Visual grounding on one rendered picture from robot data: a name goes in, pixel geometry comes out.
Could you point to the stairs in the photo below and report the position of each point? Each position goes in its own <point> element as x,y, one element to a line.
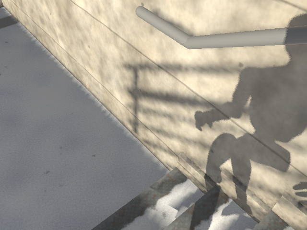
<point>174,202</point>

